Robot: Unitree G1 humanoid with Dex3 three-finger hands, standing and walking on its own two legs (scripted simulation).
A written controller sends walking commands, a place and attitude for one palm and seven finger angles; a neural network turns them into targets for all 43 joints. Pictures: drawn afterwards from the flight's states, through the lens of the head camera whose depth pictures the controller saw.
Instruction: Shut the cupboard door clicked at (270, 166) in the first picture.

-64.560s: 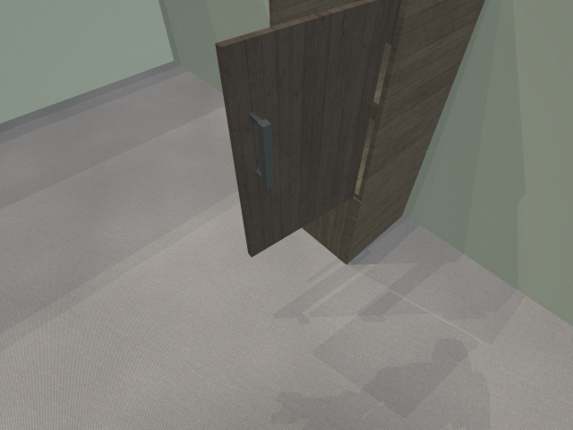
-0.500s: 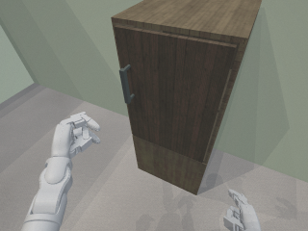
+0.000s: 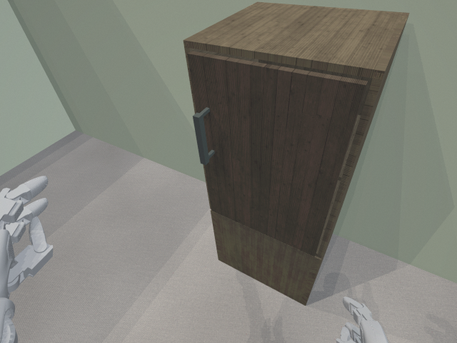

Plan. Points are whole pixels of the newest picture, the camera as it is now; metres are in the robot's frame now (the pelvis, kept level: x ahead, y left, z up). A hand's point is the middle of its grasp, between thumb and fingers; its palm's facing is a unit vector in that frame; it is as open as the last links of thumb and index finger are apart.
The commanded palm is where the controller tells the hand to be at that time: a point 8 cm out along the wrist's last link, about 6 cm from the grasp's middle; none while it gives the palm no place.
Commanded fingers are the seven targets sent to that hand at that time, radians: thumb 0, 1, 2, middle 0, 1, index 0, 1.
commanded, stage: draw the hand back to the body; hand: left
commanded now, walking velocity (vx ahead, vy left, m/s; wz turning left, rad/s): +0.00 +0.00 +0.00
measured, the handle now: (205, 136) +0.63 +0.15 +0.03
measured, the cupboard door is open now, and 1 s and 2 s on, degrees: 0 0 0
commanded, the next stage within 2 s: step back with the hand held close in 0.32 s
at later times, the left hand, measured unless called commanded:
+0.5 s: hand (56, 250) +0.18 +0.26 +0.16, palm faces +0.46 -0.79 -0.40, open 7.4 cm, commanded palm +0.13 +0.29 +0.17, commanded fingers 0.00 0.90 0.90 -0.20 -0.30 -0.20 -0.30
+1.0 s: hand (18, 285) +0.13 +0.28 +0.16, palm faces +0.43 -0.77 -0.48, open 7.4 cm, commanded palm +0.08 +0.31 +0.17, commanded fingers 0.00 0.90 0.90 -0.20 -0.30 -0.20 -0.30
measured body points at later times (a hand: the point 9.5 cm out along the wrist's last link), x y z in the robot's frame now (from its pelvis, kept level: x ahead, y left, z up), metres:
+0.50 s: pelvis -0.01 -0.01 +0.00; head -0.04 -0.03 +0.45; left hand +0.15 +0.30 +0.18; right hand +0.18 -0.23 -0.09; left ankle -0.02 +0.11 -0.74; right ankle -0.01 -0.12 -0.74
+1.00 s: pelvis -0.07 +0.02 -0.01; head -0.07 +0.01 +0.44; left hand +0.10 +0.32 +0.19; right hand +0.10 -0.23 -0.09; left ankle -0.02 +0.11 -0.74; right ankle -0.01 -0.12 -0.74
